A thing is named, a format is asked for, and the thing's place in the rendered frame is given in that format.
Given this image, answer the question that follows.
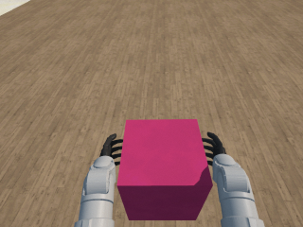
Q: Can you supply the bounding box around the robot left hand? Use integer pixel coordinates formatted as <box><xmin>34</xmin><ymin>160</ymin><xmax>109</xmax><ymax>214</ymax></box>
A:
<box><xmin>99</xmin><ymin>133</ymin><xmax>123</xmax><ymax>166</ymax></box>

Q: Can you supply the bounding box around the left robot forearm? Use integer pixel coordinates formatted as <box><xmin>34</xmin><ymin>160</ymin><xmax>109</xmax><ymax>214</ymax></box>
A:
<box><xmin>74</xmin><ymin>155</ymin><xmax>116</xmax><ymax>227</ymax></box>

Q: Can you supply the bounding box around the carton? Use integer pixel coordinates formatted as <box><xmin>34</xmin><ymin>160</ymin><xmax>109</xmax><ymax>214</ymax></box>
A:
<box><xmin>116</xmin><ymin>119</ymin><xmax>213</xmax><ymax>220</ymax></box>

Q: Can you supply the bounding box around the right robot forearm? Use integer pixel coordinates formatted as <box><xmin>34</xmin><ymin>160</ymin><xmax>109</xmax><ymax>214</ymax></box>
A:
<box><xmin>212</xmin><ymin>153</ymin><xmax>265</xmax><ymax>227</ymax></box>

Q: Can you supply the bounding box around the robot right hand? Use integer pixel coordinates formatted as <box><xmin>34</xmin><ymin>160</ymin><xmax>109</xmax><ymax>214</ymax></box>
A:
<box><xmin>202</xmin><ymin>132</ymin><xmax>226</xmax><ymax>166</ymax></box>

